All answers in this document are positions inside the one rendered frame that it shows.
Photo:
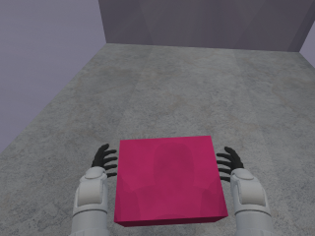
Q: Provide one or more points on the robot right forearm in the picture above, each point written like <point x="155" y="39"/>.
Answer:
<point x="251" y="207"/>

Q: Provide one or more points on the robot left hand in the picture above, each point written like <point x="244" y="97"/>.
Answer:
<point x="100" y="160"/>

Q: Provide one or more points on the robot right hand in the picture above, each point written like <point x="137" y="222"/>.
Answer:
<point x="235" y="162"/>

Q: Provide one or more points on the robot left forearm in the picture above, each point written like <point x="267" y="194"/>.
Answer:
<point x="90" y="207"/>

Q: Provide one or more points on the carton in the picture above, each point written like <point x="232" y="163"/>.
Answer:
<point x="168" y="181"/>

